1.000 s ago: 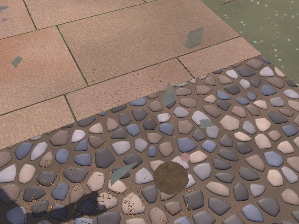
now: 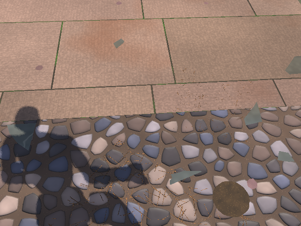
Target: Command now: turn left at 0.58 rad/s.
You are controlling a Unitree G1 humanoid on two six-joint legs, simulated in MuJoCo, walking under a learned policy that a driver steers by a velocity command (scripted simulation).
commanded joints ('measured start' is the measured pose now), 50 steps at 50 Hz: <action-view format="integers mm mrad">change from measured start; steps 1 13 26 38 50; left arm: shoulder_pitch -12 15 18 96 98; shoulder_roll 98 117 96 68 85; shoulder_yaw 26 15 -20 -28 -32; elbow -75 -85 -59 31 94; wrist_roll -6 22 27 17 18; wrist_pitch -33 -3 -4 14 -15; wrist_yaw -12 16 -8 -5 3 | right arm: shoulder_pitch -35 -11 3 -60 -34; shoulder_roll -170 -96 -100 -32 -24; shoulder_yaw -51 -43 -8 22 13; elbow -78 -71 -74 31 115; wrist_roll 7 18 -46 -13 -22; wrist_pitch -4 11 -21 -44 -37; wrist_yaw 1 4 16 17 4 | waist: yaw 4 38 6 50 30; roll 161 -152 191 88 -19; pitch -122 -65 -120 -86 -28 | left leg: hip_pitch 157 -307 191 125 113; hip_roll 254 75 420 262 138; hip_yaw -347 113 -167 -13 101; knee -95 645 -165 -116 -74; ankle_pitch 256 -212 350 255 63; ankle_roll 160 -167 199 96 -16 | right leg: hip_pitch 16 318 17 251 197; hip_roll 15 -264 -112 -97 -103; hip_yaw -7 53 -96 -90 -71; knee -117 -381 10 -313 -292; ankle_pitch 3 520 -212 253 208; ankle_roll -19 -301 -11 -10 -61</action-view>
